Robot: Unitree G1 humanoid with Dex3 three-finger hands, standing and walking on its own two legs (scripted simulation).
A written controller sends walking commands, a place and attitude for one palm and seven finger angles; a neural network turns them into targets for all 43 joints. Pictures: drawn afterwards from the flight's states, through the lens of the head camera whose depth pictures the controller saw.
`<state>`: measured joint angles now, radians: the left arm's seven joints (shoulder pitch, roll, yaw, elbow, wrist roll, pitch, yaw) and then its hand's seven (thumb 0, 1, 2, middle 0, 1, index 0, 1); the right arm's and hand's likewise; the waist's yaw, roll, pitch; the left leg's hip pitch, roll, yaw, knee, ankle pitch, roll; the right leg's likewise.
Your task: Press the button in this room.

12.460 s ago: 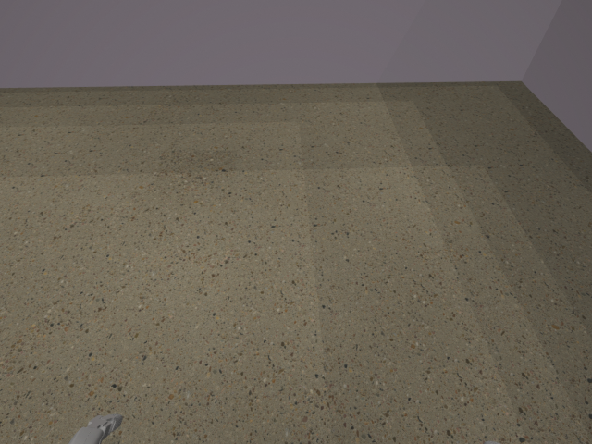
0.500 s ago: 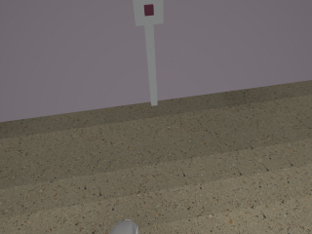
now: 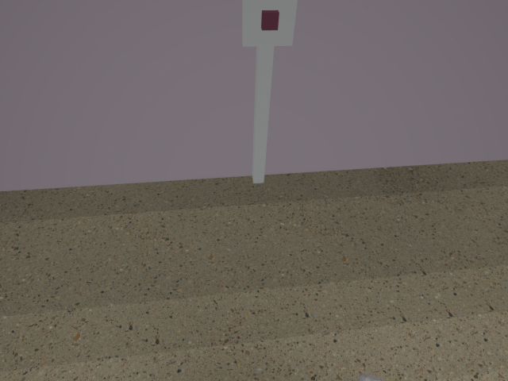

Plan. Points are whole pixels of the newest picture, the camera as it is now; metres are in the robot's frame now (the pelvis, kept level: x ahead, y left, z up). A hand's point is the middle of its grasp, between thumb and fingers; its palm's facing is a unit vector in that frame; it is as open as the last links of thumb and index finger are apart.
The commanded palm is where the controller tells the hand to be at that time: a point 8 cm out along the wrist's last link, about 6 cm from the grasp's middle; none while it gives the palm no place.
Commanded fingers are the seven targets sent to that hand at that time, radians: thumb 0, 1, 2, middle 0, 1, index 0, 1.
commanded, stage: stand and wait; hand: left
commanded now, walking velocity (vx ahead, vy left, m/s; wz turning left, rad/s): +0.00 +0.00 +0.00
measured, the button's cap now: (269, 20) +1.20 +0.04 +0.09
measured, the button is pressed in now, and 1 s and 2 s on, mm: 0 0 0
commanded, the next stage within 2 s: look at it before walking up in 0.98 s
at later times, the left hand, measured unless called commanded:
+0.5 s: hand out of the picture +0.01 +0.10 -0.17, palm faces +0.00 -0.99 -0.14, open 7.4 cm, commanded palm none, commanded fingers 0.00 0.90 0.90 -0.20 -0.30 -0.20 -0.30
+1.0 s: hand out of the picture +0.02 +0.10 -0.17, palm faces +0.03 -0.99 -0.16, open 7.4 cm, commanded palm none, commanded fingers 0.00 0.90 0.90 -0.20 -0.30 -0.20 -0.30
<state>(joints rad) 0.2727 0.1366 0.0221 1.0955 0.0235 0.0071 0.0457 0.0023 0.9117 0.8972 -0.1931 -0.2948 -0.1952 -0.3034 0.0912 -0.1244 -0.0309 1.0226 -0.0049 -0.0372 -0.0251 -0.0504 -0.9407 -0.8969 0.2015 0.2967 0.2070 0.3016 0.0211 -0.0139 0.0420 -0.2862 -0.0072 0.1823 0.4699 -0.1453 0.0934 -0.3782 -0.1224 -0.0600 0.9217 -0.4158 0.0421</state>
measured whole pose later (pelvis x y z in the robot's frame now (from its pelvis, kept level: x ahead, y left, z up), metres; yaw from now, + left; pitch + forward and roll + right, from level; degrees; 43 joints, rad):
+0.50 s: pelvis +0.03 -0.04 +0.01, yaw -1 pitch -2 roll +0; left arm 0.32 0.10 -0.02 1.15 0.00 -0.01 0.04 0.00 0.91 0.90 -0.20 -0.30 -0.20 -0.30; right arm 0.37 -0.12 -0.01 1.20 -0.01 0.01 -0.03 0.00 -0.92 -0.90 0.20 0.30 0.20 0.30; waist -0.02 0.00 0.03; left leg -0.22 0.04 0.13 0.39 -0.14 0.02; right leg -0.12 0.00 -0.11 0.41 -0.26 -0.03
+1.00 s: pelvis +0.05 -0.05 +0.01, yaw -1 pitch -2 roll +1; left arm 0.35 0.09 -0.01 1.14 0.01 -0.02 0.05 0.00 0.91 0.90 -0.19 -0.30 -0.20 -0.30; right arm 0.30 -0.10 -0.01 1.18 0.00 -0.01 -0.04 0.01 -0.92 -0.90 0.20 0.30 0.20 0.30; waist -0.01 0.00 0.02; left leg -0.20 0.04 0.13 0.41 -0.18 0.01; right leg -0.09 0.00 -0.11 0.41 -0.30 -0.03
